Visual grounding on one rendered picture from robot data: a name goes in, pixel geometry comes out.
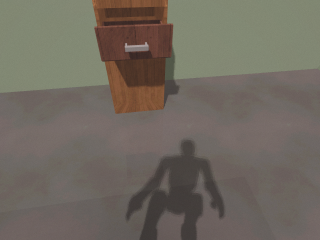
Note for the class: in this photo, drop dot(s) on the handle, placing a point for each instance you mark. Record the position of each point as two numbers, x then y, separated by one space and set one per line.
136 48

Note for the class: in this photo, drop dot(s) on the cabinet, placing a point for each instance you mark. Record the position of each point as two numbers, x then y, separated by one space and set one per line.
136 85

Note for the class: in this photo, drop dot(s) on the drawer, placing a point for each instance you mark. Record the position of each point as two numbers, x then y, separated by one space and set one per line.
112 36

